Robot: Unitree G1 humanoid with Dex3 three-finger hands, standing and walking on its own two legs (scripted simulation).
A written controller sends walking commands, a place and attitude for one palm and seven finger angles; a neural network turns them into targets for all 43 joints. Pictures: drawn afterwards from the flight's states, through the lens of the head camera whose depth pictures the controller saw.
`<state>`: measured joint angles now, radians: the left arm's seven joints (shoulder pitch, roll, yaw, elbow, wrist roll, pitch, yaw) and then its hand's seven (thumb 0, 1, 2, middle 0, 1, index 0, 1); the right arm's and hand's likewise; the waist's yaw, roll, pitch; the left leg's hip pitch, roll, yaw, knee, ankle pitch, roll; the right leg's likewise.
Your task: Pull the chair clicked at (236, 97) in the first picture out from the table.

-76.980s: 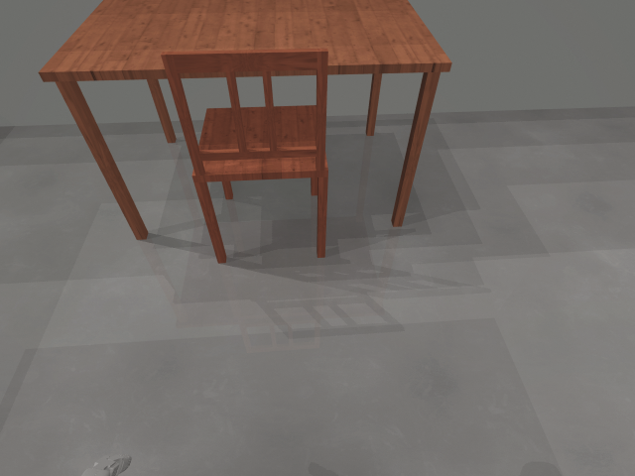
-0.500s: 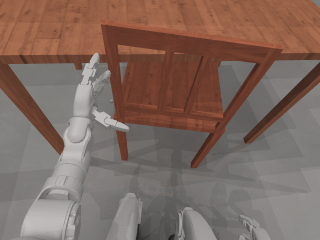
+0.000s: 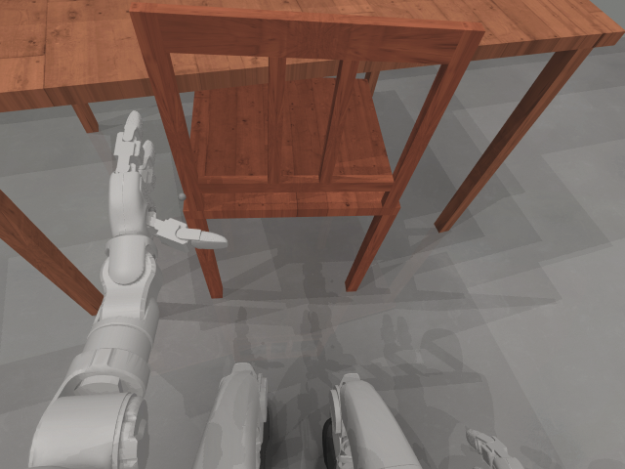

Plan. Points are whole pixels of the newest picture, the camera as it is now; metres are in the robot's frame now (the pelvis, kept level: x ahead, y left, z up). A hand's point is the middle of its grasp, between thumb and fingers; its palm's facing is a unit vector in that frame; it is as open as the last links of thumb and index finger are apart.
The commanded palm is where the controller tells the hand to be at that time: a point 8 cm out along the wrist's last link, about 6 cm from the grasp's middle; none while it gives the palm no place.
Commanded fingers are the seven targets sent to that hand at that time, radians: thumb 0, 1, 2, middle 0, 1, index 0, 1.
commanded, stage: aim the fingers beside a spindle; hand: left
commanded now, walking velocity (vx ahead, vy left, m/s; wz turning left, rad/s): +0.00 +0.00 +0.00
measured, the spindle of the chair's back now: (275, 127) +0.59 +0.04 +0.04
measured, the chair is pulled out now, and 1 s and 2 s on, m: -0.07 -0.07 -0.07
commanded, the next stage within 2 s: none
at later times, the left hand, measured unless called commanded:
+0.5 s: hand (176, 217) +0.41 +0.16 +0.05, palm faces +0.09 -1.00 -0.03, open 16.9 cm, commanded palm +0.39 +0.20 +0.05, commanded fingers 0.00 -0.50 0.30 -0.06 -0.08 -0.06 -0.08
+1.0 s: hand (181, 213) +0.41 +0.16 +0.06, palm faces +0.10 -0.99 -0.04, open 16.9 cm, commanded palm +0.39 +0.21 +0.06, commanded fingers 0.00 -0.50 0.30 -0.06 -0.08 -0.06 -0.08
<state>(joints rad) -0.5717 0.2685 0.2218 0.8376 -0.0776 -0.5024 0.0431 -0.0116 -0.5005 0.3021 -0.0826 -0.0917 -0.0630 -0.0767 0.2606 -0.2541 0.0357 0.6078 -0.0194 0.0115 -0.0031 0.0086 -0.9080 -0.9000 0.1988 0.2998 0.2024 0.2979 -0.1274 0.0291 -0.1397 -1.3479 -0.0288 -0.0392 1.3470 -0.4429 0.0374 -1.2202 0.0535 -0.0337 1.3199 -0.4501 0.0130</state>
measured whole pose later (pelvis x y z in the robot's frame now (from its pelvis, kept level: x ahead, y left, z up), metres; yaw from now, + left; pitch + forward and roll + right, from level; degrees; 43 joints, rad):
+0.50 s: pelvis +0.01 +0.00 +0.01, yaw +1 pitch +17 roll -5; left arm -0.47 0.24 0.14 0.78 -0.10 -0.45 0.01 -0.01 -0.50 0.30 -0.06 -0.08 -0.06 -0.08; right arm 0.21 -0.26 0.04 0.61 0.00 -0.03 0.00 0.01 -0.91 -0.90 0.20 0.30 0.20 0.30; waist -0.07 0.03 -0.13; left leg -1.26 -0.04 -0.04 1.32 -0.49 0.03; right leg -1.13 0.03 -0.04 1.28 -0.45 0.01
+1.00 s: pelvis +0.07 -0.02 +0.03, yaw +1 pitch +19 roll -4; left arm -0.12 0.23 0.12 0.41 -0.16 -0.46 -0.03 -0.01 -0.50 0.30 -0.07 -0.08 -0.06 -0.08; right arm 0.22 -0.24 0.04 0.56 0.01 -0.03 -0.02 0.01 -0.91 -0.90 0.20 0.30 0.20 0.30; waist -0.05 0.04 -0.16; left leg -1.16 -0.02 -0.06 1.27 -0.45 0.02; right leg -1.03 0.06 -0.06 1.25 -0.56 -0.02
